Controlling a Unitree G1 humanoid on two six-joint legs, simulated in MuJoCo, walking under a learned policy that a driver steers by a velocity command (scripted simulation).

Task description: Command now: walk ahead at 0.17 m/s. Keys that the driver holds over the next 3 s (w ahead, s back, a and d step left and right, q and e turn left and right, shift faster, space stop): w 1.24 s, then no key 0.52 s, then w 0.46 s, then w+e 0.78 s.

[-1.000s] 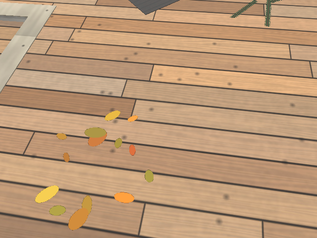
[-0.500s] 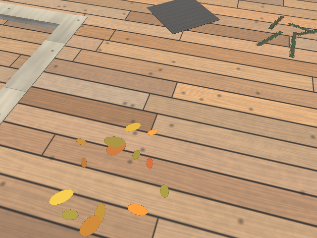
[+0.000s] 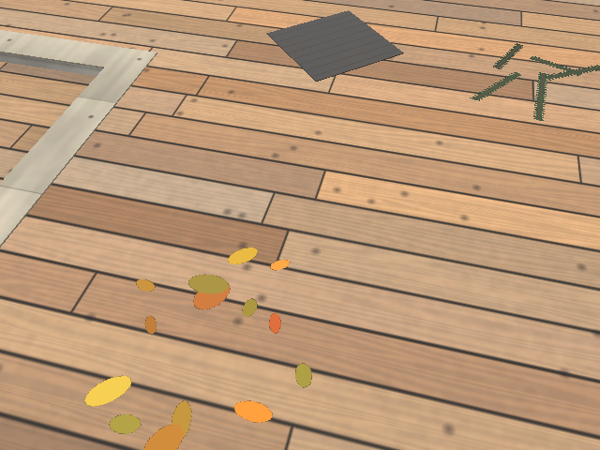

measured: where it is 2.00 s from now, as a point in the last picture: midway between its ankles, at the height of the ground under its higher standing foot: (334, 346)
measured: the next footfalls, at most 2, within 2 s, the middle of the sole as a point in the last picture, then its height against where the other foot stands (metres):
left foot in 0.60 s outside the picture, level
right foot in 1.14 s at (375, 382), level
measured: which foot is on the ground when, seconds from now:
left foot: down 0.00-0.24, up 0.26-0.58, down 0.60-1.00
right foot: down 0.00-0.62, up 0.64-1.00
